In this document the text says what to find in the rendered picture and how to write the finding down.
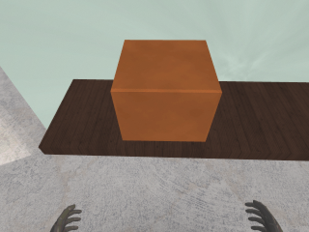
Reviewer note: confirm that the robot left hand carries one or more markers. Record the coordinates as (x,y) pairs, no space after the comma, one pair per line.
(64,219)

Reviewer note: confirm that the carton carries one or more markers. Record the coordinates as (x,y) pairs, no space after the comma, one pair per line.
(165,90)

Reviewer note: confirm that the robot right hand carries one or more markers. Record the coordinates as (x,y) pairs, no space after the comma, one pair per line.
(268,221)

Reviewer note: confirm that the table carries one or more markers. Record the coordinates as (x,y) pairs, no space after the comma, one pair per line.
(254,120)

